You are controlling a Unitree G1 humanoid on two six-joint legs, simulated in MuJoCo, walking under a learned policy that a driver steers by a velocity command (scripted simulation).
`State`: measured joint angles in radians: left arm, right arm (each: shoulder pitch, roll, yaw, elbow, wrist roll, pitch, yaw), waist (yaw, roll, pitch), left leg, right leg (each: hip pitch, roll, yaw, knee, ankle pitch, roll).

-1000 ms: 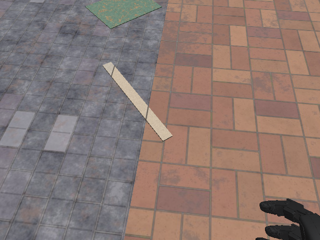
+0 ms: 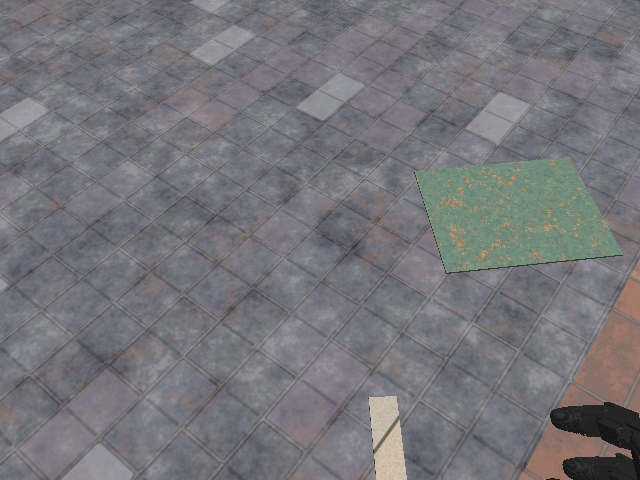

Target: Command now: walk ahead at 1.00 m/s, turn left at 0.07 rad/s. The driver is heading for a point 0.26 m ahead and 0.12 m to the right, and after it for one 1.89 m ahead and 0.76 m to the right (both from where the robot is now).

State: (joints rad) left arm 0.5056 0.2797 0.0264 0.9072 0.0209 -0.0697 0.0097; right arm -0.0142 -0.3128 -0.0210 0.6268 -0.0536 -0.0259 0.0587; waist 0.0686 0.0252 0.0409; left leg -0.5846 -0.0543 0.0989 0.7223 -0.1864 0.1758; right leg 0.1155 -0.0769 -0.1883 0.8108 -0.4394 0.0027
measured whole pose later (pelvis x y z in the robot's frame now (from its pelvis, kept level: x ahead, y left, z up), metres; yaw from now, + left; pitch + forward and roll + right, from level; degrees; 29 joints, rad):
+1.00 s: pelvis +0.92 -0.24 +0.04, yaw -42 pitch +2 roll +2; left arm 0.24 0.36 0.06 0.78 0.04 -0.06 -0.03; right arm 0.27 -0.32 -0.05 0.75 -0.05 -0.08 -0.01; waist -0.01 -0.03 0.02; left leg -0.33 -0.01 0.01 0.52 -0.23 0.00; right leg -0.38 0.08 0.08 1.26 -0.32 -0.10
